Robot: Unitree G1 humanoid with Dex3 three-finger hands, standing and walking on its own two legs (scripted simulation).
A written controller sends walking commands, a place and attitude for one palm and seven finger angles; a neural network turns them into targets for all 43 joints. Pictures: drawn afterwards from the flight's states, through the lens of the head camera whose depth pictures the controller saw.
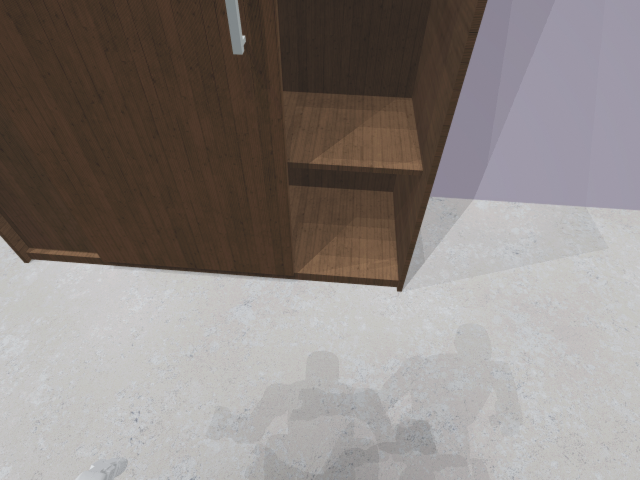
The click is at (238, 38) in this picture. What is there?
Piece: wardrobe's sliding door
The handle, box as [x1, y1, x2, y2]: [225, 0, 245, 54]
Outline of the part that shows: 225,0 233,53 241,54 243,52 243,44 245,38 241,35 237,0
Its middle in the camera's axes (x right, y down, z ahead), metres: -0.17 -0.50 +0.74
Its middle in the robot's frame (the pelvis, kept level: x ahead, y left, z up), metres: +0.91 +0.22 +0.26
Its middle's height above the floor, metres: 1.03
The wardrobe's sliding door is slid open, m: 0.40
